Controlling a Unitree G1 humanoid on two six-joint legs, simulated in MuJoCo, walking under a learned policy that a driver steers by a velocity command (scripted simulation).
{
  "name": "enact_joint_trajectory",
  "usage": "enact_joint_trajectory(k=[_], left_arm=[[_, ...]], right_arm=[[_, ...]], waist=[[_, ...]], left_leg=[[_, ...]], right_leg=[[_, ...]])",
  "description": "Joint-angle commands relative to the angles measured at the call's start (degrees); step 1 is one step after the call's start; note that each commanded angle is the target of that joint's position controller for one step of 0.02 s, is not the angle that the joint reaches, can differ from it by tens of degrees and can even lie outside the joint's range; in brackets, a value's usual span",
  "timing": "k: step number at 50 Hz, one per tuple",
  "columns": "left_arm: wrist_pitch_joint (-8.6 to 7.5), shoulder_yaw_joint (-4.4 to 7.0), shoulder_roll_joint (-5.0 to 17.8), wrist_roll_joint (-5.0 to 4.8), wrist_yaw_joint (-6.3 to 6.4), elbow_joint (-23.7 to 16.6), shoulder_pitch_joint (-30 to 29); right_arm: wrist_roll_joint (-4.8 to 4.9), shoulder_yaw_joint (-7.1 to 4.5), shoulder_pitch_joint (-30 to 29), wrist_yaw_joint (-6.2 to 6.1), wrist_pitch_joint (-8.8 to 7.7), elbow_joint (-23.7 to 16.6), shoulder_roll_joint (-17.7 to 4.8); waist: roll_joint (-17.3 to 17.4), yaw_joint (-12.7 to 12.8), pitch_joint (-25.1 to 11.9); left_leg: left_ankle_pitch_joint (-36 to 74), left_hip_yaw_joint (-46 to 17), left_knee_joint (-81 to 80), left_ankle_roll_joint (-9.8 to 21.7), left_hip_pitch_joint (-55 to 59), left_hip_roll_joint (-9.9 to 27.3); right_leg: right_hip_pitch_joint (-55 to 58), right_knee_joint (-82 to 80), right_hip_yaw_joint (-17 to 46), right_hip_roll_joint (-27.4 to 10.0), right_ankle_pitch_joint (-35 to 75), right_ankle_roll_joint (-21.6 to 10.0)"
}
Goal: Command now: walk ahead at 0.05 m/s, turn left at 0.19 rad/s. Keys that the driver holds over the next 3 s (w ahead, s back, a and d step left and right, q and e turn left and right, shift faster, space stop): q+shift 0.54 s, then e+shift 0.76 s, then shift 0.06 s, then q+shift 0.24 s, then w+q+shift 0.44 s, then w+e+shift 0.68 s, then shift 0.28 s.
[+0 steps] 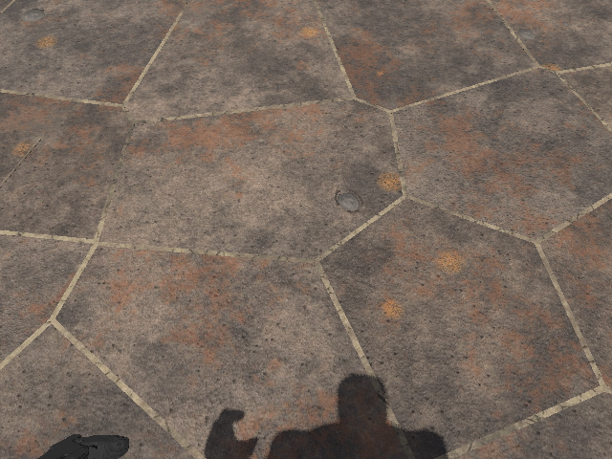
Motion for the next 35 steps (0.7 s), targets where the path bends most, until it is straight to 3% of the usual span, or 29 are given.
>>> enact_joint_trajectory(k=[1,2,3,4,5,7,9,11,14,16,17,18,19,20,21,22,23,24,27,30,34,35], left_arm=[[0.76,3.38,12.6,1.71,1.36,-3.3,8.6],[1.02,4.90,14.7,2.45,1.27,-2.2,8.2],[0.27,4.15,11.7,2.64,1.20,-2.9,6.3],[-0.39,3.33,8.7,1.91,1.25,-2.8,1.7],[-1.06,2.59,6.2,1.19,1.33,-3.6,-1.6],[-1.58,2.21,4.3,0.75,1.71,-3.3,-4.3],[-1.57,2.55,3.9,0.58,2.12,-2.4,-3.6],[-1.32,3.51,5.3,0.27,2.36,-1.5,-2.3],[-1.25,4.97,7.9,-0.69,1.85,0.2,0.0],[-1.50,5.31,7.7,-1.95,1.42,0.8,-1.2],[-1.61,5.18,6.0,-2.02,1.04,2.1,1.2],[-1.64,4.87,3.8,-0.45,0.56,1.8,3.1],[-1.88,3.69,1.5,1.20,0.70,-3.2,-3.6],[-2.15,4.34,4.1,0.92,1.01,-3.4,-8.2],[-2.28,4.43,4.0,-0.19,1.27,-3.0,-8.6],[-2.25,4.70,4.1,-0.17,1.82,-1.6,-6.8],[-2.16,5.11,5.3,0.26,2.25,-1.1,-5.6],[-2.20,5.36,5.3,0.36,2.12,-0.6,-4.5],[-2.60,4.89,3.5,0.02,1.39,0.8,-2.4],[-2.15,4.09,3.2,-0.25,0.93,2.9,-0.3],[-1.82,2.99,2.3,-0.58,-0.15,3.7,1.3],[-1.91,2.92,2.6,-0.81,-0.44,3.7,1.3]], right_arm=[[-1.00,0.39,-0.4,1.71,-1.66,-4.7,-2.5],[0.79,-1.06,-1.7,0.74,-1.61,-5.7,-5.7],[1.50,-2.64,-2.6,-0.27,-0.82,-5.2,-9.8],[1.72,-3.22,-0.2,-1.13,0.47,-4.3,-9.2],[1.21,-3.46,2.7,-2.13,2.03,-2.8,-8.4],[0.57,-3.43,4.2,-2.94,3.63,-3.5,-6.4],[0.68,-2.73,1.3,-2.47,3.77,-6.1,-4.0],[0.47,-1.79,-1.2,-0.97,3.48,-8.5,-1.9],[0.56,-2.30,-0.4,0.90,3.30,-10.5,-3.6],[0.68,-3.00,3.3,1.17,3.61,-9.9,-3.9],[0.36,-3.88,5.5,0.53,3.64,-9.1,-5.3],[0.07,-6.09,8.1,-0.68,3.39,-9.3,-12.3],[-1.72,-7.05,8.5,-0.87,2.37,-11.2,-18.6],[-2.86,-6.42,9.5,-0.23,0.97,-11.5,-15.8],[-2.36,-5.88,7.2,-0.38,0.06,-11.4,-14.6],[-0.71,-5.47,3.2,-1.00,0.01,-11.8,-12.7],[0.64,-4.69,-0.4,-1.64,0.58,-12.6,-10.6],[0.81,-4.18,-2.5,-2.27,1.18,-13.4,-9.5],[0.17,-4.19,-2.8,-3.24,2.05,-14.1,-9.3],[-0.43,-3.27,-3.7,-3.55,2.15,-13.9,-7.9],[-2.53,-0.44,-5.2,-2.12,1.71,-11.9,-2.7],[-2.85,-0.21,-5.2,-1.60,1.47,-11.2,-2.7]], waist=[[-7.1,4.5,-10.9],[-15.2,6.9,-10.4],[-10.9,7.3,-6.9],[-10.4,4.6,-4.8],[-9.9,3.2,-4.4],[-8.2,1.9,-3.6],[-6.9,2.8,-4.2],[-7.1,4.4,-6.3],[-8.3,4.9,-8.0],[-7.0,2.5,-7.7],[-3.1,2.0,-7.3],[12.2,2.4,-6.2],[25.2,1.7,-7.1],[14.6,-2.2,-12.1],[10.8,-0.6,-10.2],[6.4,1.7,-8.3],[6.4,3.3,-7.3],[7.6,4.5,-7.6],[7.0,4.8,-9.0],[7.8,3.9,-10.8],[9.2,3.0,-9.4],[9.5,2.6,-8.0]], left_leg=[[-23.3,-6.9,9.9,0.5,-13.4,0.6],[-26.9,-1.0,22.9,-1.8,-16.0,-1.2],[-25.4,-3.2,33.7,-2.9,-15.3,0.6],[-22.6,-3.3,38.9,-3.5,-16.8,1.0],[-20.3,-3.2,43.2,-4.7,-16.4,1.4],[-15.4,-2.6,45.0,-6.1,-16.3,2.7],[-11.8,-1.8,36.9,-6.3,-16.1,4.5],[-11.7,-0.7,27.3,-5.3,-11.8,5.6],[-12.7,2.6,18.7,-2.9,-6.3,4.4],[-6.3,4.9,9.3,-0.3,-0.1,2.6],[0.0,3.3,3.8,1.9,5.1,1.0],[23.4,-11.7,-1.7,6.8,13.5,9.3],[34.3,-35.6,-5.1,19.6,18.6,21.0],[26.0,-34.8,-6.9,21.7,20.3,21.8],[20.0,-31.1,-7.0,18.8,19.0,19.1],[15.9,-27.1,-6.4,15.4,17.1,16.1],[14.4,-25.0,-6.2,13.5,14.7,14.6],[14.5,-23.1,-6.3,12.4,11.7,12.4],[13.5,-22.3,-5.7,11.5,11.1,9.5],[12.9,-19.0,-4.3,11.0,12.0,10.1],[8.2,-17.0,-5.1,12.0,5.4,10.6],[6.1,-16.9,-5.6,12.3,4.0,10.9]], right_leg=[[25.6,-6.8,12.8,-16.9,22.1,-8.9],[15.1,-12.6,16.5,-23.7,16.5,-16.7],[10.4,-14.4,14.6,-20.7,13.7,-17.1],[8.5,-14.4,9.9,-17.9,13.6,-14.7],[7.4,-14.3,5.7,-16.0,14.6,-13.0],[6.4,-14.2,0.8,-14.9,15.3,-11.8],[9.3,-13.0,-2.1,-14.6,14.4,-11.1],[11.5,-11.2,-4.1,-15.6,16.9,-11.1],[13.5,-8.6,-4.4,-18.5,21.7,-11.4],[11.3,-3.9,-7.1,-18.2,18.7,-8.3],[7.7,2.0,-10.0,-15.4,12.1,-4.8],[-4.4,18.0,-15.4,-8.6,-3.6,0.9],[-22.3,33.3,-9.7,1.9,-27.1,5.0],[-24.5,41.0,-0.4,2.0,-26.8,3.5],[-24.9,41.6,1.6,1.5,-21.9,1.8],[-25.1,39.5,2.4,0.4,-16.2,1.3],[-24.1,36.8,2.9,-0.1,-12.2,1.3],[-20.8,36.2,2.3,0.7,-9.2,1.7],[-18.1,29.6,2.0,3.6,-4.2,2.9],[-14.2,22.3,0.4,1.8,-1.9,4.3],[-2.5,13.9,-1.1,-1.7,-2.9,3.5],[-0.3,11.9,-1.7,-1.6,-3.1,3.0]])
